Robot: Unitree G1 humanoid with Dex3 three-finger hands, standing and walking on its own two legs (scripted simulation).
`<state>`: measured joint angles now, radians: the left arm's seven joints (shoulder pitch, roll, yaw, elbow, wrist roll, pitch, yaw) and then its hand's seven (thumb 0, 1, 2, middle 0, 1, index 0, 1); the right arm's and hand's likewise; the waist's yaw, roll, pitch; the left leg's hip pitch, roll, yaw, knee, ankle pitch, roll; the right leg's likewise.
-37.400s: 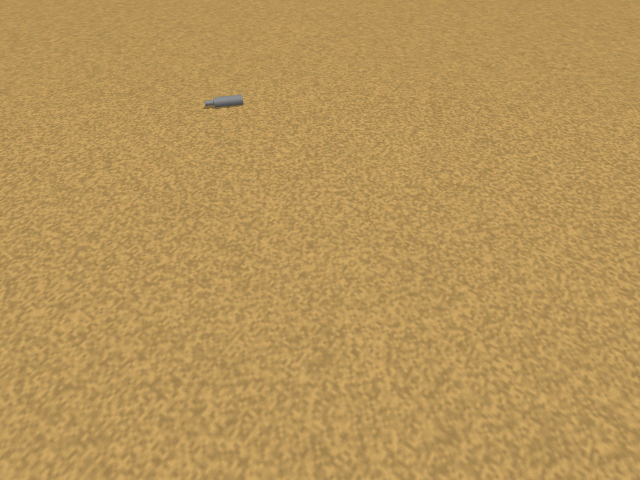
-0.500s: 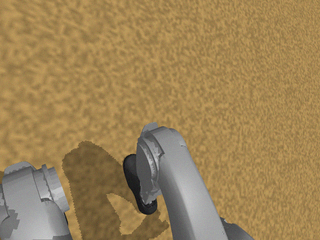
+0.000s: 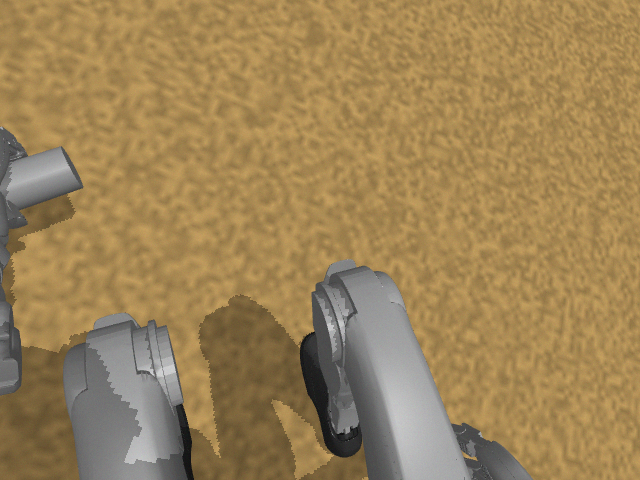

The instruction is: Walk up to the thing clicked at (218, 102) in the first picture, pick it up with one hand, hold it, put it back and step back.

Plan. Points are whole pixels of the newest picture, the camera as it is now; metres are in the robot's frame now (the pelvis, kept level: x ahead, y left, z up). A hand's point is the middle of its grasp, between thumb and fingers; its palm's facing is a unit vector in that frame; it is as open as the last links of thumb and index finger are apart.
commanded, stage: lift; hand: left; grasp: from above
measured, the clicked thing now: out of the picture +0.48 +0.32 -0.20
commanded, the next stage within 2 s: hold in 1.78 s
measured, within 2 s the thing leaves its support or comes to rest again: neither
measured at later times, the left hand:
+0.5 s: hand out of the picture +0.44 +0.31 -0.08, palm faces -0.43 -0.15 -0.89, open 8.4 cm
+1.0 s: hand out of the picture +0.37 +0.28 +0.13, palm faces -0.40 -0.18 -0.90, open 8.4 cm
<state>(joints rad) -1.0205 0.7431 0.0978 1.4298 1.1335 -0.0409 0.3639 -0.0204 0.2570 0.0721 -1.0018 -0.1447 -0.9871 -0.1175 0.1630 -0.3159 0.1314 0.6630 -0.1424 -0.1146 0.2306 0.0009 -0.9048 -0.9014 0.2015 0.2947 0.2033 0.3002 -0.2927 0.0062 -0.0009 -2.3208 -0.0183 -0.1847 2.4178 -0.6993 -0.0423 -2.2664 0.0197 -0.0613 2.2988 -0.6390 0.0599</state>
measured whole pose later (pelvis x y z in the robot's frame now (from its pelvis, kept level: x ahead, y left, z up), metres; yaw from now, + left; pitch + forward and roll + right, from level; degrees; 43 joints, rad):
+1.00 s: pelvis +0.01 +0.00 +0.21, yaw +7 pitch +28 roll -3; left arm -0.49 0.47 -0.07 0.77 0.95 0.15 0.10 0.00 0.28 0.12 -0.90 -0.29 -0.90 -0.24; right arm 0.16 -0.25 -0.02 0.65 0.01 0.04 0.00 0.00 -0.89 -0.89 0.21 0.30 0.21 0.30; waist -0.12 0.05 -0.19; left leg -1.59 0.01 -0.08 1.71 -0.61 -0.02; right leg -1.57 -0.01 -0.01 1.66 -0.58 0.03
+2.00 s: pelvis +0.07 +0.01 +0.41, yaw +7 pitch +8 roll -1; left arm -0.34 0.32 -0.20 0.84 0.95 0.17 0.15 0.00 0.25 0.21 -0.87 -0.32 -0.88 -0.28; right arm 0.25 -0.24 -0.04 0.75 0.03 -0.02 -0.03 0.01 -0.89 -0.89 0.20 0.30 0.21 0.30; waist -0.05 0.03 -0.06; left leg -0.54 0.03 0.00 0.76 -0.37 -0.01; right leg -0.54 -0.02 0.02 0.74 -0.33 0.03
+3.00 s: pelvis +0.06 +0.00 +0.43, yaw +7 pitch +1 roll +0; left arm -0.27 0.32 -0.24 0.69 0.95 0.21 0.04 0.00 0.23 0.24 -0.87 -0.36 -0.87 -0.33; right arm 0.20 -0.25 -0.03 0.70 0.03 0.00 -0.02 0.01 -0.90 -0.90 0.20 0.30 0.20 0.30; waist -0.01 0.05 -0.01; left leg -0.31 0.03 0.00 0.56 -0.27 -0.02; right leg -0.32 -0.02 0.02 0.56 -0.25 0.02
